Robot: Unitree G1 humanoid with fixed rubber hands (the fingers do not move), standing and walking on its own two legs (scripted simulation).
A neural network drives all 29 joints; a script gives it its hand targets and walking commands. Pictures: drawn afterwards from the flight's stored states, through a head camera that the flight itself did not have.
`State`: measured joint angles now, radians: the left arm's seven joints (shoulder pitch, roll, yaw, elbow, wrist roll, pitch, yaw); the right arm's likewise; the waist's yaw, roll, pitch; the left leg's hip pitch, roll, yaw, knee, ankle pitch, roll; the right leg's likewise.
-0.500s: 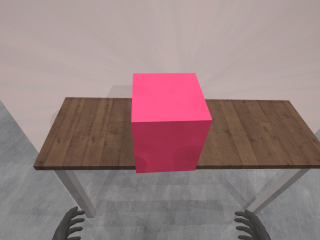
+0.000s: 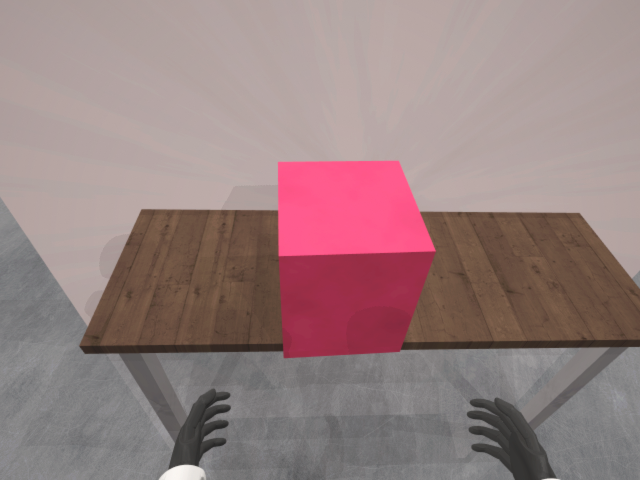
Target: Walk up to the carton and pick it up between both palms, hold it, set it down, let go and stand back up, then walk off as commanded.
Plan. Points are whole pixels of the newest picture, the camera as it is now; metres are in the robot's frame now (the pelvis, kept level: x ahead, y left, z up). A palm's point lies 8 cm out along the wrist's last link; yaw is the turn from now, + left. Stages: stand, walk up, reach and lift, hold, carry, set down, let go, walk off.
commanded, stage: reach and lift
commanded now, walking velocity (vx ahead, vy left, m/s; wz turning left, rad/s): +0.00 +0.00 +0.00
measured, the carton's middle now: (340, 260) +0.48 -0.01 +0.00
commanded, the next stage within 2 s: none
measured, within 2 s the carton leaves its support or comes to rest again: neither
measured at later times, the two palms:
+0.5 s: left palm (205, 414) +0.23 +0.17 -0.02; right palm (525, 414) +0.23 -0.23 -0.01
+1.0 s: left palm (216, 358) +0.29 +0.16 +0.02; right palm (516, 352) +0.29 -0.23 +0.03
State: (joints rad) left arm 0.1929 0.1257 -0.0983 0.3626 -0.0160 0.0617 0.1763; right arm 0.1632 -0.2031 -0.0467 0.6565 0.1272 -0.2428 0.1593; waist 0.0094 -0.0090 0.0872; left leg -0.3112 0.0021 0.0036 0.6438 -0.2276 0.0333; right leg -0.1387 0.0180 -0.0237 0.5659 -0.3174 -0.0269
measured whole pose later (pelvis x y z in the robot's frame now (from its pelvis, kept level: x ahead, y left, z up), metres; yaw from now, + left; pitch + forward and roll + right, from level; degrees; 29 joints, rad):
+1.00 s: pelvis +0.04 -0.02 +0.01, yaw +0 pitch -3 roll -1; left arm 0.05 0.14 -0.10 0.23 -0.13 0.01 0.19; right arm 0.05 -0.18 -0.05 0.34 0.26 -0.13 0.05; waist 0.03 -0.01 0.07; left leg -0.29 0.00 0.00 0.57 -0.23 0.02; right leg -0.13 0.02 -0.02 0.51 -0.33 -0.02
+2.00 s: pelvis +0.04 -0.02 +0.01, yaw -1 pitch +1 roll -2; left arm -0.62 0.18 0.07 0.23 -0.13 0.59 0.16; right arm -0.64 -0.31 -0.05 0.57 0.37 0.27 -0.04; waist 0.05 -0.01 0.07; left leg -0.34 0.01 0.00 0.52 -0.19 0.02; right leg -0.18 0.02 -0.02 0.45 -0.29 -0.01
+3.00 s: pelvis +0.03 -0.03 +0.00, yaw -2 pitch +25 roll -2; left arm -0.72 0.13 0.12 1.04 -0.08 -0.30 0.14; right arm -0.79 -0.14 -0.05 1.13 0.15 -0.28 -0.05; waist 0.06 0.02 -0.19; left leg -0.84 0.03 0.00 0.52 -0.11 0.01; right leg -0.71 0.04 -0.02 0.52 -0.24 -0.01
